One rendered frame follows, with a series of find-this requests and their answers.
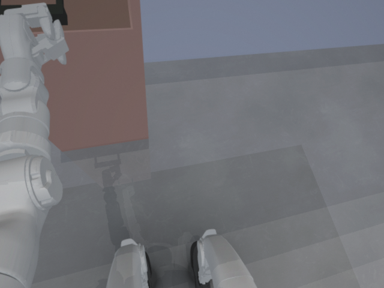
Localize left robot hand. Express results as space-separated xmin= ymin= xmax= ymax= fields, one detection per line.
xmin=0 ymin=2 xmax=69 ymax=69

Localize left robot forearm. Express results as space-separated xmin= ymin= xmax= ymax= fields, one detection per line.
xmin=0 ymin=58 xmax=52 ymax=162

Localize cabinet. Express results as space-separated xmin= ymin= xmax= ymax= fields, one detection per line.
xmin=0 ymin=0 xmax=149 ymax=152

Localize robot right thigh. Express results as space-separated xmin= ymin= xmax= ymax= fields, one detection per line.
xmin=197 ymin=234 xmax=257 ymax=288

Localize handle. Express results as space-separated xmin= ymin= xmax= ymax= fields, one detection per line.
xmin=0 ymin=0 xmax=68 ymax=25

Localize drawer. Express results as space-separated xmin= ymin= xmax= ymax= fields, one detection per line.
xmin=1 ymin=0 xmax=131 ymax=32

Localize robot left thigh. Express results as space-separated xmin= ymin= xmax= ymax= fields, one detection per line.
xmin=106 ymin=243 xmax=148 ymax=288

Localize robot left upper arm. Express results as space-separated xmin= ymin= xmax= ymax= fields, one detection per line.
xmin=0 ymin=154 xmax=63 ymax=288

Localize robot thigh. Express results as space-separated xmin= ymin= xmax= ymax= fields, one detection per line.
xmin=106 ymin=243 xmax=148 ymax=288
xmin=197 ymin=234 xmax=257 ymax=288

